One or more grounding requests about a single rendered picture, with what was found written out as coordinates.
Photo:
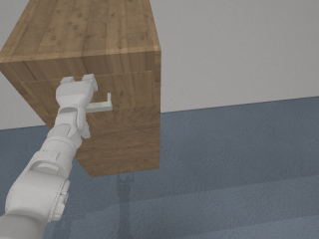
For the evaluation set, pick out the left robot hand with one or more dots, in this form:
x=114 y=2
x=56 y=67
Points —
x=78 y=93

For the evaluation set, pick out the cabinet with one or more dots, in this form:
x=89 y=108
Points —
x=56 y=39

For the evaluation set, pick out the robot left upper arm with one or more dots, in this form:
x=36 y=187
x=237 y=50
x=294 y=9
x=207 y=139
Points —
x=39 y=198

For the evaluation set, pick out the handle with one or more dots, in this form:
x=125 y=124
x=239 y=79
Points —
x=101 y=106

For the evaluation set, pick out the drawer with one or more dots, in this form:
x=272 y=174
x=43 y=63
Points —
x=132 y=89

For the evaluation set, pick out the robot left forearm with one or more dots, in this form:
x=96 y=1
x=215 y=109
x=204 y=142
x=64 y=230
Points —
x=59 y=148

